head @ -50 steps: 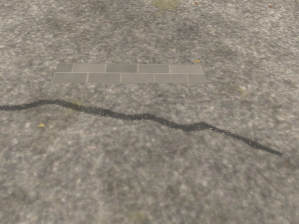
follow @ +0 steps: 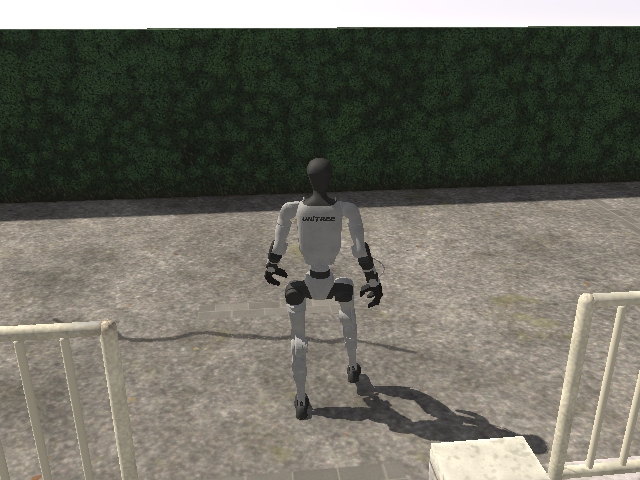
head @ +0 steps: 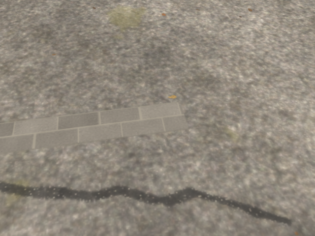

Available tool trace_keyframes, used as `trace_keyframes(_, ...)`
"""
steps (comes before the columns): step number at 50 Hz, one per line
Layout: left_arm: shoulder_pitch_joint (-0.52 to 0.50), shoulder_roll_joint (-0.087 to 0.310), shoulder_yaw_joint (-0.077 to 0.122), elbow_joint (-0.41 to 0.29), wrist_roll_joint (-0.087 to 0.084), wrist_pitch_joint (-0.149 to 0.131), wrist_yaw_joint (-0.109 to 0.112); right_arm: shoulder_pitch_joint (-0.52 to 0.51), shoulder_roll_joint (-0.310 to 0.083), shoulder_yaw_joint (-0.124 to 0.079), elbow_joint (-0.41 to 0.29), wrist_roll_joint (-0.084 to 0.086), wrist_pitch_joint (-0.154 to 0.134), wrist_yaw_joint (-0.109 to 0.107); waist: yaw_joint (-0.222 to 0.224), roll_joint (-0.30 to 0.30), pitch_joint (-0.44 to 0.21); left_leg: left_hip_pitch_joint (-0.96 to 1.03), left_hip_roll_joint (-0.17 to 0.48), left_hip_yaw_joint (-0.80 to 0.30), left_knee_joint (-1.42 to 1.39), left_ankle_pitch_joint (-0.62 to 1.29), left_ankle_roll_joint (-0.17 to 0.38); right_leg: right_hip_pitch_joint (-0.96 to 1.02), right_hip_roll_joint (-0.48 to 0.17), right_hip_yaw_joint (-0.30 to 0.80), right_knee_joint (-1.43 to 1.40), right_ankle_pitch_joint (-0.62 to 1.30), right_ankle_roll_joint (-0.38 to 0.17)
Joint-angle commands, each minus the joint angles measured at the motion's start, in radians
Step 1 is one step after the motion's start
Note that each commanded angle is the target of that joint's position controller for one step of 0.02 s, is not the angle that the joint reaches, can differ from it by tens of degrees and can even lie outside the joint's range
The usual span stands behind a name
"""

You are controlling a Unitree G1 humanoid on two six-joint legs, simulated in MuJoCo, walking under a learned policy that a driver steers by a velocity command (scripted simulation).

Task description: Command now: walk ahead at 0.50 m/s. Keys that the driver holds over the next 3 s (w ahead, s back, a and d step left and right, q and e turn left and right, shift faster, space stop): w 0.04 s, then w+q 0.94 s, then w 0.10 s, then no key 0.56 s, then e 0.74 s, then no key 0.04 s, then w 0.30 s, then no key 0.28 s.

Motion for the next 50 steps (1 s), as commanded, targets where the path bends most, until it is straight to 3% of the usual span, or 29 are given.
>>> trace_keyframes(1, -0.09, 0.037, 0.002, -0.079, -0.01, -0.016, -0.017, -0.015, -0.182, -0.042, -0.057, 0.014, -0.008, -0.005, -0.007, 0.096, 0.026, -0.071, 0.255, -0.118, -0.09, 0.178, 0.16, 0.112, 0.037, -0.038, -0.142, 0.081, -0.001)
trace_keyframes(3, -0.137, 0.054, 0.006, -0.102, -0.013, -0.021, -0.03, 0.012, -0.187, -0.045, -0.044, 0.019, 0.003, -0.006, -0.022, 0.099, 0.039, -0.006, 0.288, -0.154, -0.049, 0.159, 0.153, 0.102, 0.047, -0.027, -0.202, 0.031, -0.019)
trace_keyframes(5, -0.129, 0.076, 0.016, -0.113, -0.011, -0.031, -0.037, 0.019, -0.195, -0.048, -0.036, 0.019, 0.015, -0.01, -0.002, 0.112, 0.032, 0.036, 0.312, -0.198, 0.006, 0.172, 0.138, 0.142, 0.067, -0.026, -0.252, -0.051, -0.039)
trace_keyframes(7, 0.002, 0.111, 0.037, -0.083, -0.007, -0.04, -0.034, -0.008, -0.198, -0.047, -0.037, 0.019, 0.026, -0.014, 0.08, 0.122, -0.027, 0.031, 0.28, -0.193, 0.149, 0.325, 0.105, 0.332, 0.111, -0.064, -0.313, -0.102, -0.068)
trace_keyframes(8, 0.156, 0.167, 0.062, -0.048, 0.004, -0.043, -0.024, -0.004, -0.153, -0.031, -0.042, 0.009, 0.025, -0.015, 0.145, 0.093, -0.14, -0.054, 0.216, -0.148, 0.354, 0.348, 0.069, 0.576, 0.071, -0.035, -0.287, -0.068, -0.105)
trace_keyframes(9, 0.322, 0.261, 0.083, -0.039, 0.02, -0.04, -0.012, 0.039, -0.069, -0.002, -0.074, -0.024, 0.016, -0.014, 0.178, -0.085, -0.325, -0.309, 0.113, -0.084, 0.72, 0.027, 0.011, 0.92, -0.172, 0.223, -0.237, -0.018, -0.189)
trace_keyframes(10, 0.352, 0.273, 0.085, -0.024, 0.021, -0.032, -0.017, 0.134, -0.028, 0.01, -0.079, 0.011, -0.004, -0.01, 0.143, -0.319, -0.433, -0.597, 0.011, -0.134, 0.967, -0.397, -0.026, 1.103, -0.306, 0.642, -0.413, -0.265, -0.305)
trace_keyframes(11, 0.329, 0.18, 0.064, -0.033, 0.012, -0.03, -0.014, 0.055, -0.143, -0.021, -0.067, 0.037, -0.007, -0.011, 0.178, -0.159, -0.326, -0.698, 0.064, -0.196, 1.074, -0.349, -0.028, 1.032, -0.274, 0.596, -0.459, -0.399, -0.268)
trace_keyframes(12, 0.263, 0.141, 0.049, -0.037, 0.006, -0.029, -0.009, -0.039, -0.167, -0.03, -0.096, 0.039, -0.005, -0.012, 0.17, -0.095, -0.203, -0.732, 0.108, -0.168, 1.078, -0.251, -0.023, 0.903, -0.25, 0.443, -0.47, -0.371, -0.231)
trace_keyframes(13, 0.196, 0.111, 0.037, -0.04, 0.011, -0.03, -0.01, -0.077, -0.151, -0.029, -0.103, 0.026, 0.003, -0.016, 0.136, -0.036, -0.133, -0.692, 0.148, -0.154, 1.043, -0.171, -0.027, 0.769, -0.209, 0.337, -0.497, -0.283, -0.215)
trace_keyframes(14, 0.15, 0.089, 0.032, -0.036, 0.015, -0.035, -0.011, -0.079, -0.138, -0.033, -0.108, 0.018, 0.012, -0.016, 0.102, -0.056, -0.082, -0.652, 0.176, -0.159, 0.993, -0.116, -0.031, 0.671, -0.175, 0.254, -0.532, -0.223, -0.209)
trace_keyframes(16, 0.109, 0.068, 0.031, -0.026, 0.018, -0.048, -0.009, -0.04, -0.109, -0.036, -0.097, 0.026, 0.036, -0.013, 0.062, -0.078, -0.052, -0.574, 0.193, -0.156, 0.961, -0.062, -0.04, 0.58, -0.138, 0.133, -0.593, -0.145, -0.198)
trace_keyframes(20, 0.123, 0.099, 0.048, 0.01, 0.02, -0.057, 0.003, -0.096, -0.076, -0.034, -0.126, 0.015, 0.057, -0.015, 0.054, -0.022, -0.004, -0.643, 0.194, -0.167, 0.859, 0.05, -0.062, 0.582, -0.14, -0.024, -0.629, 0.037, -0.205)
trace_keyframes(24, 0.139, 0.127, 0.058, 0.032, 0.016, -0.044, 0.017, -0.2, -0.052, -0.024, -0.157, 0.012, 0.051, 0.008, 0.086, -0.014, 0.028, -0.625, 0.185, -0.111, 0.622, 0.216, -0.058, 0.619, -0.117, -0.151, -0.639, 0.049, -0.18)
trace_keyframes(27, 0.182, 0.154, 0.069, 0.055, 0.006, -0.029, 0.022, -0.299, -0.04, -0.016, -0.197, 0.011, 0.049, 0.027, 0.125, -0.001, 0.067, -0.624, 0.177, -0.059, 0.501, 0.224, -0.038, 0.682, -0.142, -0.197, -0.633, 0.051, -0.173)
trace_keyframes(30, 0.198, 0.178, 0.08, 0.073, -0.012, -0.01, 0.021, -0.344, -0.054, -0.021, -0.233, 0.014, 0.051, 0.042, 0.128, -0.01, 0.082, -0.618, 0.158, -0.014, 0.431, 0.129, -0.001, 0.774, -0.168, -0.23, -0.579, 0.154, -0.156)
trace_keyframes(32, 0.18, 0.208, 0.089, 0.072, -0.024, 0.001, 0.024, -0.306, -0.083, -0.037, -0.241, 0.011, 0.055, 0.046, 0.087, -0.042, 0.037, -0.508, 0.1, 0.044, 0.414, 0.025, 0.04, 0.806, -0.168, -0.26, -0.464, 0.472, -0.136)
trace_keyframes(33, 0.168, 0.223, 0.093, 0.07, -0.03, 0.008, 0.026, -0.234, -0.109, -0.052, -0.23, 0.012, 0.059, 0.044, 0.041, -0.058, -0.01, -0.406, 0.057, 0.073, 0.406, -0.021, 0.063, 0.808, -0.159, -0.275, -0.352, 0.63, -0.125)
trace_keyframes(34, 0.145, 0.225, 0.091, 0.066, -0.037, 0.015, 0.027, -0.088, -0.151, -0.079, -0.194, 0.015, 0.061, 0.039, -0.046, -0.043, -0.082, -0.206, 0.007, 0.093, 0.333, 0.027, 0.097, 0.759, -0.125, -0.304, -0.159, 0.679, -0.1)
trace_keyframes(35, 0.154, 0.194, 0.078, 0.056, -0.024, 0.01, 0.03, 0.083, -0.226, -0.115, -0.148, 0.016, 0.068, 0.021, -0.12, 0.014, -0.17, 0.101, 0.029, -0.008, 0.305, 0.079, 0.14, 0.55, -0.082, -0.308, 0.118, 0.465, -0.054)
trace_keyframes(36, 0.219, 0.038, 0.032, 0.0, 0.028, -0.008, 0.022, 0.071, -0.344, -0.13, -0.144, 0.024, 0.064, 0.007, -0.008, 0.31, -0.205, 0.4, 0.286, -0.526, 0.24, 0.015, 0.292, 0.092, 0.103, -0.261, 0.488, -0.498, 0.014)
trace_keyframes(37, 0.176, 0.08, 0.026, -0.026, -0.003, -0.052, 0.01, 0.095, -0.306, -0.11, -0.188, 0.012, 0.043, 0.015, -0.045, 0.249, -0.4, 0.506, 0.404, -0.91, 0.065, -0.16, 0.402, -0.047, 0.174, 0.009, 0.648, -0.629, 0.014)
trace_keyframes(38, 0.069, 0.143, 0.041, -0.054, -0.044, -0.073, 0.001, 0.07, -0.234, -0.092, -0.178, 0.005, 0.029, 0.018, -0.071, 0.167, -0.282, 0.45, 0.382, -0.785, 0.03, -0.114, 0.341, -0.141, 0.122, 0.041, 0.644, -0.528, -0.006)
trace_keyframes(39, 0.046, 0.134, 0.035, -0.06, -0.037, -0.085, 0.004, 0.019, -0.197, -0.08, -0.179, 0.013, 0.021, 0.017, -0.036, 0.116, -0.185, 0.312, 0.34, -0.649, 0.039, -0.033, 0.302, -0.127, 0.077, 0.035, 0.561, -0.438, -0.024)
trace_keyframes(40, 0.044, 0.134, 0.038, -0.047, -0.007, -0.087, 0.013, -0.056, -0.165, -0.069, -0.189, 0.013, 0.019, 0.015, 0.011, 0.061, -0.127, 0.165, 0.299, -0.549, 0.042, 0.068, 0.268, -0.058, 0.04, 0.034, 0.474, -0.382, -0.023)
trace_keyframes(41, 0.057, 0.148, 0.047, -0.044, 0.009, -0.078, 0.015, -0.101, -0.136, -0.058, -0.206, 0.004, 0.018, 0.012, 0.046, 0.069, -0.103, 0.062, 0.268, -0.483, 0.026, 0.172, 0.255, 0.017, 0.021, 0.039, 0.417, -0.346, -0.019)
trace_keyframes(42, 0.069, 0.148, 0.051, -0.044, 0.013, -0.065, 0.012, -0.117, -0.134, -0.056, -0.214, -0.002, 0.017, 0.009, 0.067, 0.078, -0.092, 0.003, 0.254, -0.46, 0.005, 0.217, 0.254, 0.06, 0.017, 0.038, 0.385, -0.327, -0.011)
trace_keyframes(45, 0.043, 0.105, 0.04, -0.055, 0.022, -0.038, 0.012, -0.09, -0.16, -0.062, -0.196, 0.004, 0.012, -0.009, 0.074, 0.063, -0.057, -0.098, 0.222, -0.377, -0.018, 0.331, 0.252, 0.076, 0.03, 0.006, 0.248, -0.266, 0.028)
trace_keyframes(50, -0.137, 0.055, 0.016, -0.094, 0.014, -0.04, -0.004, -0.026, -0.174, -0.064, -0.163, 0.013, 0.026, -0.03, 0.007, 0.12, -0.022, -0.158, 0.141, -0.29, 0.005, 0.236, 0.175, 0.155, 0.103, -0.018, -0.128, 0.048, 0.047)
Next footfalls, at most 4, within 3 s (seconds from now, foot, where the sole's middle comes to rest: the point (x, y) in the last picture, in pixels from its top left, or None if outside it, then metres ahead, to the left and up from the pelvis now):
0.16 right None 0.27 -0.16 -0.78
0.70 left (120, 233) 0.50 0.14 -0.78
1.18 right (130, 160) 0.85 0.11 -0.78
1.52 left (84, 190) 0.71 0.31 -0.78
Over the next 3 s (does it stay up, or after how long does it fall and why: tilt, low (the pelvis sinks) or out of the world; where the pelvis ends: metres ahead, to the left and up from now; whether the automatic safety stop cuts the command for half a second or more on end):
stays up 0.81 0.16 0.00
